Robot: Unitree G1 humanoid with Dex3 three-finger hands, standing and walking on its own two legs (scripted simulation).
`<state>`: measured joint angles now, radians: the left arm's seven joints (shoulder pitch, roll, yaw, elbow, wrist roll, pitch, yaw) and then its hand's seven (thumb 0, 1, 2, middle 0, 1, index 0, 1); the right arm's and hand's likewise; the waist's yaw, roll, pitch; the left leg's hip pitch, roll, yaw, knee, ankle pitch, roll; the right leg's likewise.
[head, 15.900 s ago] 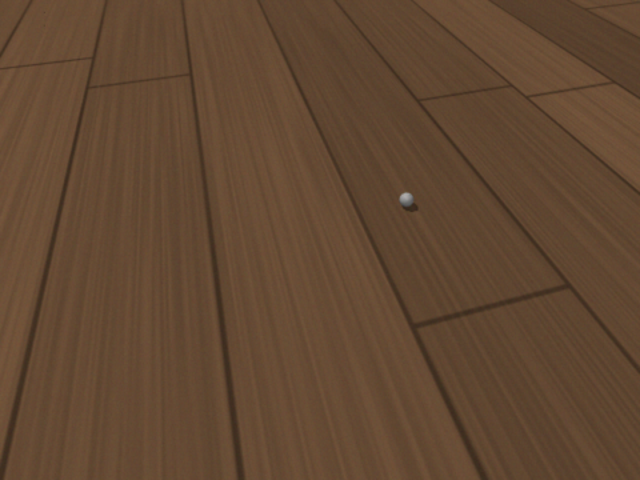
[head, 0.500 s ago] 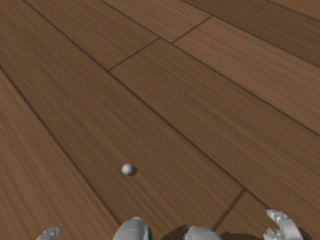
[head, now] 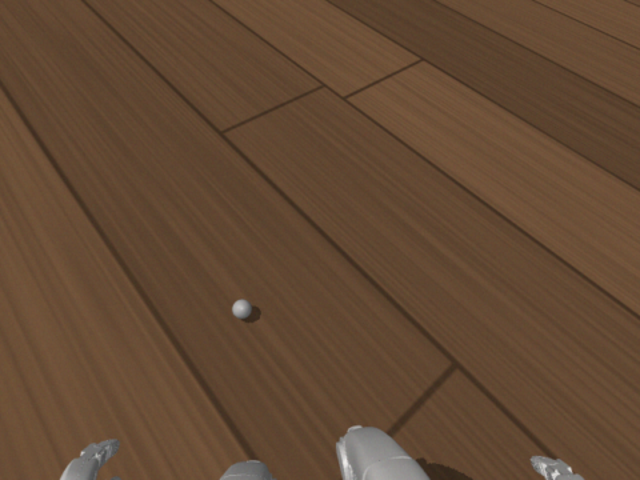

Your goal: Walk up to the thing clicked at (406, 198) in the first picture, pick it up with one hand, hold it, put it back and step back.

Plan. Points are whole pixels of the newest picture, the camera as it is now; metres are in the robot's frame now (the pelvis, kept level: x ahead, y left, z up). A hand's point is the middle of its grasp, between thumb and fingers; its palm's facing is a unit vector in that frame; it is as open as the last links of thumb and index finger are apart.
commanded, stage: walk up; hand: left
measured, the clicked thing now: (242, 308) +0.65 +0.22 -0.73
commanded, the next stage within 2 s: stand in 1.42 s
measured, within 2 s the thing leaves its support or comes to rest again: neither
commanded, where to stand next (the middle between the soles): +0.28 -0.01 m, yaw -1 degrees
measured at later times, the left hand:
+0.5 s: hand out of the picture -0.02 +0.24 -0.13, palm faces +0.02 -0.90 -0.43, open 7.4 cm
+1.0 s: hand out of the picture +0.03 +0.22 -0.14, palm faces +0.02 -0.92 -0.38, open 7.4 cm
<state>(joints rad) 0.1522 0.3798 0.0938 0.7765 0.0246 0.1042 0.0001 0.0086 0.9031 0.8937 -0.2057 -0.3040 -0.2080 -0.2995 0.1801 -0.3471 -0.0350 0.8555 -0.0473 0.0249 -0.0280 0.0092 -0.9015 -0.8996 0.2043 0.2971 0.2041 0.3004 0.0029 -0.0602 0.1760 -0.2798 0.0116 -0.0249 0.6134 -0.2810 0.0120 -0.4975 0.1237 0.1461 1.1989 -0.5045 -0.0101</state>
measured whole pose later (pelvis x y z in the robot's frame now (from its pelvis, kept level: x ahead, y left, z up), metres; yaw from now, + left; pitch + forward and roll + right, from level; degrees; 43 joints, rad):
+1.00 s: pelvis -0.05 -0.04 +0.00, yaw +1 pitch -3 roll +0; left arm 0.19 0.33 0.04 0.98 0.03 -0.03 0.01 0.01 0.90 0.89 -0.21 -0.30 -0.21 -0.30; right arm 0.18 -0.38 -0.04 0.96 0.00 0.01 0.01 0.01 -0.91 -0.90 0.20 0.30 0.20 0.30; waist 0.01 0.04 0.07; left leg -0.24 -0.01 -0.07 0.61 -0.35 0.01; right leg -0.27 -0.02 -0.02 0.60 -0.29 0.00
